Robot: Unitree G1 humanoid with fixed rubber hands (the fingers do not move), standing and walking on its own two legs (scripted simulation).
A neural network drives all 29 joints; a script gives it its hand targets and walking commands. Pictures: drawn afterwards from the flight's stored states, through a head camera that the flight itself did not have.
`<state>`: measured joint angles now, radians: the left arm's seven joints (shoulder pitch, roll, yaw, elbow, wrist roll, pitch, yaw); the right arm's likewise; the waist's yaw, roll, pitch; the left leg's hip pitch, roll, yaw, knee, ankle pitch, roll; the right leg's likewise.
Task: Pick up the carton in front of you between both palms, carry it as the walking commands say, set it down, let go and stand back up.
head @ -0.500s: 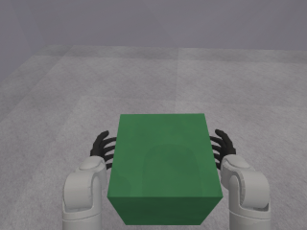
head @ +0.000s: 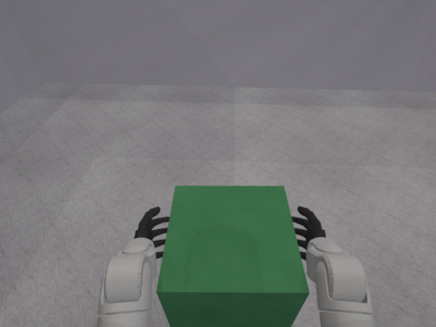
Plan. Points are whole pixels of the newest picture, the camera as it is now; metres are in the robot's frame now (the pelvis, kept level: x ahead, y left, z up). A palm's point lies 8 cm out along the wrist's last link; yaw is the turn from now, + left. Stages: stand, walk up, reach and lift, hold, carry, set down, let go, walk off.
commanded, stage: carry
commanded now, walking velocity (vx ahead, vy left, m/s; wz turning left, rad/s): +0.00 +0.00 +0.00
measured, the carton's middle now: (229, 266) +0.26 +0.00 -0.01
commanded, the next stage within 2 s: hold in 0.84 s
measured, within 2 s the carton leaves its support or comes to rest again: neither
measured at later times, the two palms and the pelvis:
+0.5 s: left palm (149, 262) +0.24 +0.14 +0.04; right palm (317, 261) +0.24 -0.16 +0.04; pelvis -0.05 -0.01 +0.00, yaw +0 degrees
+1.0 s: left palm (160, 268) +0.23 +0.12 +0.04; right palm (333, 272) +0.22 -0.18 +0.04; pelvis -0.05 -0.01 +0.01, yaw -5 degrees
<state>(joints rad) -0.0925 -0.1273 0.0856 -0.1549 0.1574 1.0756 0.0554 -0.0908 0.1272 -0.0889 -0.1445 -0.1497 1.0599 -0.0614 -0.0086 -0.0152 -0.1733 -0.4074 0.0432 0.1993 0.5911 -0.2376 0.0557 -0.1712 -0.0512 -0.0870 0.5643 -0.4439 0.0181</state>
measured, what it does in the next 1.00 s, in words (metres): shifts its weight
